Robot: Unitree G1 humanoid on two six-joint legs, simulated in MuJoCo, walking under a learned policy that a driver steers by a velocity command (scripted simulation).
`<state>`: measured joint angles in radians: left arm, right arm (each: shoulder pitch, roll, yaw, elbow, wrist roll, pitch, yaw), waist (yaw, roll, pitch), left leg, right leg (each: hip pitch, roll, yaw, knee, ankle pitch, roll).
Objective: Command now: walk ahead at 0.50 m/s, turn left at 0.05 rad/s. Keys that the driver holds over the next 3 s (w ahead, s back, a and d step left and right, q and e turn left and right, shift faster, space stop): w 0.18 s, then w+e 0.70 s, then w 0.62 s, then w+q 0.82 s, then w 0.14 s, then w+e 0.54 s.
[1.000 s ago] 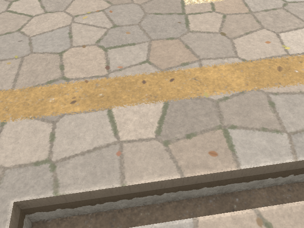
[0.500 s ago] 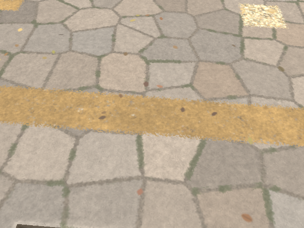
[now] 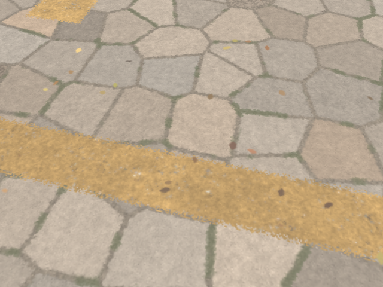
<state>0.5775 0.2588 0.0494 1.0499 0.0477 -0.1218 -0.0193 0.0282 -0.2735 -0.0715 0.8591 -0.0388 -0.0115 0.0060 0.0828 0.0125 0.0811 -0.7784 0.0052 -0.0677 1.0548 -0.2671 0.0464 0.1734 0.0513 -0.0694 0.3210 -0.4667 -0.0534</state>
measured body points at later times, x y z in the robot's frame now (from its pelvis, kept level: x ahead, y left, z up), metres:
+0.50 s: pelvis +0.35 +0.05 +0.03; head +0.38 +0.05 +0.47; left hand +0.50 +0.29 -0.10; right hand +0.25 -0.20 -0.11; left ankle +0.32 +0.10 -0.72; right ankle +0.46 -0.11 -0.62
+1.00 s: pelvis +0.63 -0.04 +0.02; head +0.65 -0.05 +0.47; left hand +0.74 +0.22 -0.11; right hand +0.68 -0.33 -0.09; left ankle +0.76 +0.11 -0.64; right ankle +0.59 -0.06 -0.72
